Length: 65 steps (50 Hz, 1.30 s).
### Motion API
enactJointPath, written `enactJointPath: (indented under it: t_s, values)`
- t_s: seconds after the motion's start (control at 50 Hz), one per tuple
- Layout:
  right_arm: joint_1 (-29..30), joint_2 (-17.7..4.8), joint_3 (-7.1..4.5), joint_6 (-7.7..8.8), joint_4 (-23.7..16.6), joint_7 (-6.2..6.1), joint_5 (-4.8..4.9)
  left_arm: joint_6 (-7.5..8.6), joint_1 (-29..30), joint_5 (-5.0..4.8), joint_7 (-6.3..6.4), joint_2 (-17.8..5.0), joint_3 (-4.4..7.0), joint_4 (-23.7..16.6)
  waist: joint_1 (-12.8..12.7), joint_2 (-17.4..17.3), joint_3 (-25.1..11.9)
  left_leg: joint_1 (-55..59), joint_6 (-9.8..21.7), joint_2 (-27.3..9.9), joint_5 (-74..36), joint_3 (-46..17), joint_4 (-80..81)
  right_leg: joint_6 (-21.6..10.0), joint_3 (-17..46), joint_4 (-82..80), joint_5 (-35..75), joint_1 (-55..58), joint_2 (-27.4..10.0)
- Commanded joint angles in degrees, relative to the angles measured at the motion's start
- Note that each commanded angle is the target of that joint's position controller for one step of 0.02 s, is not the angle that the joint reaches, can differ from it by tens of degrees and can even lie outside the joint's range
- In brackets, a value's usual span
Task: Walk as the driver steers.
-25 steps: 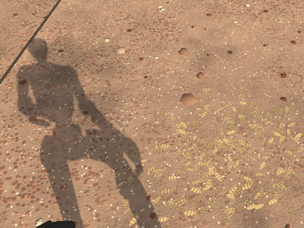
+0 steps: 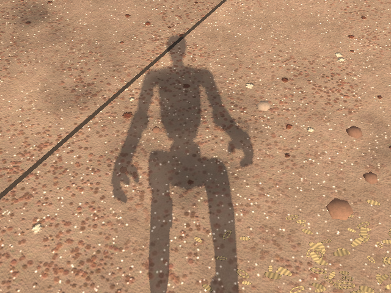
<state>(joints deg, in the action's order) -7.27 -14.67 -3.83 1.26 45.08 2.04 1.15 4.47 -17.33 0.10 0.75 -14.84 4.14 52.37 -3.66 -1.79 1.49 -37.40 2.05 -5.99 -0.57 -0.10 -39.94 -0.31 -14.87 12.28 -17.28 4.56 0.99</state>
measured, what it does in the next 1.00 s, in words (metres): walks ahead: left foot, then right foot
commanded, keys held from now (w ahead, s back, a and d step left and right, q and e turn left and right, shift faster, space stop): w+q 0.18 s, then w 0.14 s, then w+e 0.50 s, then w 0.02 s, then no key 0.16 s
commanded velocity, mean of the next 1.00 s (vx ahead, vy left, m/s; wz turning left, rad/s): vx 0.48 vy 0.00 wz -0.01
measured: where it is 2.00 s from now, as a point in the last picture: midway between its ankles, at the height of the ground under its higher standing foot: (207, 223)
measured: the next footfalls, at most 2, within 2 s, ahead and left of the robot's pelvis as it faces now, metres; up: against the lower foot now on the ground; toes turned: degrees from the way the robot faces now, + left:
left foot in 0.10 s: +0.23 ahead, +0.12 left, +0.00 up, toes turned +7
right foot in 0.66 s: +0.58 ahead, -0.04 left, +0.00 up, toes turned +3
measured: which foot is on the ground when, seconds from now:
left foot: up 0.00-0.08, down 0.10-0.66, up 0.68-1.00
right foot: down 0.00-0.12, up 0.14-0.64, down 0.66-1.00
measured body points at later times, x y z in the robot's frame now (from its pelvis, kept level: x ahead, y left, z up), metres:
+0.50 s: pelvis +0.28 +0.05 +0.01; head +0.30 +0.07 +0.46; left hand +0.42 +0.33 -0.10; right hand +0.39 -0.21 -0.11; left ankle +0.19 +0.12 -0.74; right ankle +0.51 -0.08 -0.68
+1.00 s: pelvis +0.58 +0.03 +0.01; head +0.62 +0.02 +0.46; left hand +0.67 +0.31 -0.11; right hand +0.76 -0.23 -0.09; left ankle +0.77 +0.19 -0.69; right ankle +0.54 -0.04 -0.74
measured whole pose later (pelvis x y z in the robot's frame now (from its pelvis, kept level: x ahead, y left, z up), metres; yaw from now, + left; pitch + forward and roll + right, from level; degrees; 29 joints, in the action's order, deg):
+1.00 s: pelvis +0.58 +0.03 +0.01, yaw -5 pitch +2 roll +0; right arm -5.2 -16.2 -2.7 5.5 41.2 -0.1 -0.8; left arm 2.7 -16.4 -0.7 0.3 -15.5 3.0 45.5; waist -3.3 -1.9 2.4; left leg -36.6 -2.8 -3.9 -3.4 -5.0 -35.4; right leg -4.6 6.1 19.7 -12.8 -8.2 6.7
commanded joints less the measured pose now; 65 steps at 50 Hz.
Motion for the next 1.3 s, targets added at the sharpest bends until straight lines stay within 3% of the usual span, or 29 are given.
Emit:
enactJointPath:
  t_s: [0.02, 0.06, 0.1, 0.12, 0.14, 0.16, 0.18, 0.2, 0.24, 0.32, 0.5, 0.58, 0.64, 0.66, 0.68, 0.7, 0.72, 0.76, 0.82, 0.88, 1.0, 1.08, 1.1, 1.12, 1.14, 1.16, 1.18, 1.24, 1.3]
  values:
    - [6.7, -3.2, -0.46, 0.73, -6.8, 1.15, 0.09, -0.74, 0.0, -0.95, 0.43, -10.9, 2.63, -2.1, 0.3, 4.4, 4.5, -2.5, 2.0, 1.1, 5.0, 2.9, 3.0, -7.5, 3.2, 0.1, 33.9, 1.9, -18.6]
    - [3.1, -5.3, -1.56, 0.40, -7.0, 1.33, 0.13, -1.50, 1.4, -1.44, 0.74, -12.6, 3.12, -2.6, 3.4, 6.7, 0.6, 5.4, 4.2, 5.0, 11.0, 6.5, 2.7, -6.2, 1.8, 8.6, 53.4, 3.1, -18.4]
    - [-12.2, -10.5, -4.62, 0.19, -3.4, 0.54, 0.45, -2.14, 3.5, -1.83, 0.92, -12.9, 2.97, -3.1, 12.0, 5.5, -7.6, 27.3, 8.0, 9.8, 8.7, 7.1, 8.0, -3.4, -0.2, 29.9, 55.9, -3.9, -15.1]
    - [-19.3, -16.2, -6.43, -0.39, -1.8, -0.86, 0.51, -1.52, 2.3, 0.03, 0.84, -9.3, 1.69, -4.4, 13.4, -3.9, -12.3, 44.0, 11.7, 0.5, 7.8, -8.4, 9.4, -0.5, -0.1, 48.6, 29.1, -19.8, -11.6]
    - [-15.0, -19.8, -6.41, 0.40, -3.8, -0.81, 0.54, 0.51, -0.6, 0.57, 0.18, -2.7, -0.31, -7.7, 6.5, -14.5, -17.7, 58.4, 23.3, -12.0, 18.3, -43.2, 19.3, 2.6, 9.4, 67.3, -15.8, -42.8, 2.0]
    - [-16.3, -14.8, -4.79, 1.25, -4.4, -0.24, 0.02, 2.95, 5.4, -1.65, -0.80, -7.7, 0.44, -8.6, 10.6, -6.4, -19.9, 59.0, 22.0, -13.2, 20.2, -45.8, 24.5, 1.1, 20.4, 70.1, -15.1, -48.8, -0.4]
    - [-14.7, -11.8, -4.00, 2.03, -4.1, -0.21, -0.31, 4.04, 8.9, -3.24, -1.24, -8.6, 0.62, -9.9, 10.2, -4.3, -12.8, 53.7, 19.5, -11.4, 16.9, -37.1, 24.1, -0.6, 19.9, 67.7, -10.6, -51.7, -3.0]
    - [-10.9, -9.6, -3.30, 2.50, -4.4, -0.15, -0.16, 4.35, 8.3, -2.47, -0.96, -7.9, 0.52, -8.9, 7.0, 1.3, -7.9, 44.8, 16.9, -8.8, 10.4, -29.0, 23.8, -1.1, 19.6, 61.7, -5.8, -49.0, -6.1]
    - [-5.2, -6.0, -1.93, 2.73, -5.9, -0.68, -1.04, 3.07, 6.5, -0.61, -0.76, -8.8, 1.30, -7.2, 3.6, 0.5, -5.0, 33.7, 14.6, -5.6, 0.4, -20.6, 25.5, -0.4, 19.3, 54.5, -1.1, -41.1, -9.2]
    - [-7.6, -8.7, -2.30, 3.41, -4.5, -1.76, -0.93, 0.86, 8.3, 0.35, -0.63, -6.1, 0.70, -7.8, 3.3, 0.2, -2.6, 27.5, 14.6, -3.9, -9.0, -13.7, 29.2, 2.6, 17.3, 44.6, 6.2, -40.2, -9.2]
    - [-12.4, -9.3, -1.94, 3.62, 0.3, -2.27, -1.28, 1.15, 19.7, -1.50, -2.68, -4.9, -0.74, -10.4, 8.8, -1.4, 2.7, 36.0, 9.4, -4.9, -2.0, -4.0, 31.5, -0.2, 15.4, 21.0, 26.2, -42.4, -6.3]
    - [-12.2, -10.1, -2.33, 2.43, 1.5, -2.89, -1.09, 1.49, 19.9, -1.47, -4.43, -5.6, -0.72, -12.0, 7.5, -1.8, 2.2, 45.0, 7.5, -8.0, -16.8, -1.4, 25.6, -3.5, 14.6, 18.6, 16.6, -43.8, -3.8]
    - [-9.1, -11.5, -2.44, 1.19, 0.4, -3.81, -1.16, 0.87, 5.7, -0.91, -4.16, -10.2, 1.79, -8.9, -0.4, -3.0, -7.5, 43.7, 4.2, -4.9, -43.0, 3.2, 5.7, -7.1, 9.6, 17.5, 13.0, -23.6, 2.6]
    - [-9.5, -10.7, -1.84, 1.26, -0.7, -4.29, -1.67, 0.50, -3.0, -0.71, -3.53, -13.6, 3.07, -7.6, -3.9, 1.2, -13.2, 31.7, 2.0, -3.1, -30.6, 4.5, -10.1, -10.4, 19.5, 17.9, 15.3, -7.1, -3.4]
    - [-16.1, -3.8, 0.36, 2.72, -2.4, -3.11, -2.59, 0.54, -6.8, -0.98, -3.36, -18.3, 4.18, -7.4, 0.0, 15.4, -20.0, 6.2, -2.7, 9.0, 12.7, 2.9, -32.7, -22.0, 50.1, 14.3, 6.0, 14.4, -17.5]
    - [-13.3, -6.3, 0.34, 4.72, -1.8, -2.17, -1.65, 0.44, -7.7, -1.57, -3.36, -13.4, 2.76, -7.1, -2.4, 12.7, -23.2, -2.8, -1.8, 10.2, 31.8, -6.3, -38.8, -22.3, 61.3, 6.3, -1.4, 19.4, -19.1]
    - [-8.0, -9.1, -0.32, 6.17, -3.8, -1.34, 0.54, 0.31, -4.7, -1.34, -3.00, -11.4, 2.17, -7.9, -2.9, 10.1, -14.8, -7.9, -0.7, 6.7, 28.1, -7.4, -39.3, -19.4, 53.7, 4.9, -2.9, 13.5, -17.9]
    - [-3.1, -9.1, -0.44, 7.07, -4.9, -1.71, -0.72, 0.10, 2.1, -0.84, -2.67, -9.2, 1.40, -9.9, 0.4, 1.0, -5.2, -4.6, -0.6, 2.3, 21.1, -5.7, -29.8, -16.7, 42.7, 2.9, 5.8, -3.7, -13.8]
    - [-5.7, -8.1, -0.83, 5.37, -5.1, -2.34, -2.04, 0.01, 4.9, -0.40, -2.02, -8.4, 0.95, -11.7, 4.4, 4.4, -3.3, 2.6, -2.8, 0.4, 18.8, -4.9, -21.5, -16.8, 36.5, 0.0, 16.4, -14.8, -10.5]
    - [-3.4, -6.2, -0.18, 4.31, -5.9, -2.91, -2.22, 0.07, 4.1, -0.25, -0.97, -10.2, 1.37, -11.4, 4.2, 5.0, -1.7, 4.3, -5.5, 1.2, 11.0, -2.2, -11.1, -15.5, 28.3, 0.3, 33.1, -20.0, -8.3]
    - [4.5, -4.9, 0.41, 5.10, -7.6, -1.64, -1.69, -1.85, -1.6, -0.91, 0.29, -9.1, 0.92, -8.7, -0.4, 6.9, -4.4, 11.9, -4.5, 5.9, -8.7, -1.5, 8.4, -10.1, 25.1, 6.0, 33.1, -16.3, -6.1]
    - [-0.2, -7.3, -0.70, 5.90, -6.3, -1.16, -2.80, -2.53, 0.8, -0.36, 0.54, -8.1, 0.51, -8.5, 3.4, 7.0, -5.4, 16.4, -0.6, 5.9, -6.8, -2.4, 15.6, -7.9, 29.1, 16.0, 33.7, -10.4, -7.8]
    - [-3.1, -8.9, -1.04, 6.30, -5.7, -1.45, -3.51, -2.42, 0.6, -0.01, 0.48, -7.1, 0.21, -8.9, 4.4, 4.9, -7.6, 23.4, 1.0, 3.5, -20.2, -3.7, 16.8, -5.8, 27.9, 21.5, 32.1, -11.8, -4.7]
    - [-5.6, -11.8, -1.31, 6.42, -6.2, -1.70, -4.60, -1.87, -3.6, 0.90, 0.27, -5.1, -0.53, -9.4, 3.1, -2.3, -13.9, 38.2, 6.0, -5.5, -41.9, -11.4, 11.2, -3.2, 26.4, 31.8, 17.5, -20.2, -0.4]
    - [-8.6, -9.0, -0.71, 5.28, -5.2, -1.76, -4.18, -1.69, -11.2, 0.04, 0.08, -3.3, -1.47, -7.3, 3.4, -12.7, -22.0, 49.4, 16.2, -16.1, -49.6, -23.1, 10.1, 0.7, 23.7, 46.1, -13.9, -28.8, 3.6]
    - [-10.2, -5.4, 0.25, 4.34, -4.3, -1.40, -2.21, -2.32, -9.7, -0.45, -0.24, -7.2, -0.86, -7.0, 4.6, -10.0, -23.0, 48.0, 17.2, -16.9, -37.9, -27.8, 12.2, 2.1, 24.5, 50.7, -24.3, -31.7, 1.9]
    - [-7.7, -5.5, 0.43, 3.57, -4.2, -1.22, -1.40, -3.46, -5.2, -0.85, -0.09, -8.9, -0.19, -7.8, 4.9, -5.5, -17.7, 42.9, 14.9, -14.6, -23.5, -26.7, 14.5, 3.2, 24.5, 53.3, -22.2, -34.1, 0.1]
    - [2.5, -5.7, 0.90, 1.61, -5.3, -1.25, -2.36, -6.96, -0.4, -0.53, 0.93, -6.9, -0.09, -8.3, 1.9, -4.8, -6.9, 23.8, 9.3, -7.9, 2.6, -18.7, 22.2, 4.5, 20.8, 42.2, -15.5, -29.6, -3.6]
    - [3.5, -6.3, 0.47, 0.52, -4.4, -1.79, -2.72, -7.01, -2.9, 0.06, 1.29, -4.2, -0.69, -6.0, 1.3, -7.6, -7.4, 18.1, 8.3, -3.7, 6.2, -12.1, 23.6, 4.1, 17.0, 29.2, -6.3, -18.8, -2.1]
